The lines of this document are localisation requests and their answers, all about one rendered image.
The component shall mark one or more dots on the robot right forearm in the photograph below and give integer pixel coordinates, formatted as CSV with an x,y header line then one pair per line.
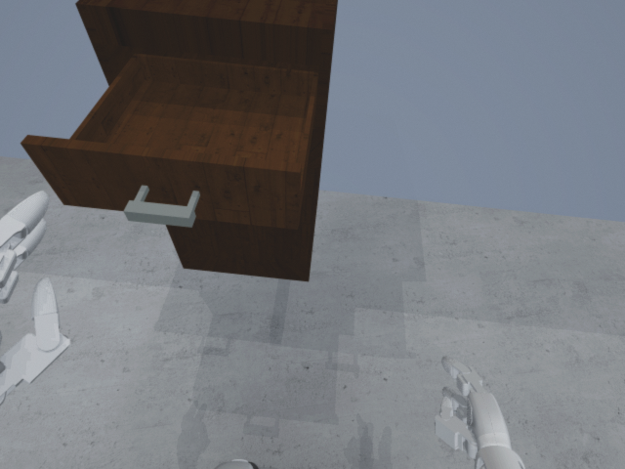
x,y
497,457

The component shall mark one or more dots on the drawer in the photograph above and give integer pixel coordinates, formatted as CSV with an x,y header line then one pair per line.
x,y
239,134

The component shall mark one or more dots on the robot right hand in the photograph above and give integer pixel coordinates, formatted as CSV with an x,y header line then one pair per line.
x,y
479,422

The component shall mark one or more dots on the robot left hand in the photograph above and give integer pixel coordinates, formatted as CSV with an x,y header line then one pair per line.
x,y
21,230

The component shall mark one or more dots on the cabinet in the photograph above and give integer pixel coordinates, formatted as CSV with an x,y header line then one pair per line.
x,y
291,34

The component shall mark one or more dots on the handle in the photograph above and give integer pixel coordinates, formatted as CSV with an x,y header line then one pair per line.
x,y
157,213

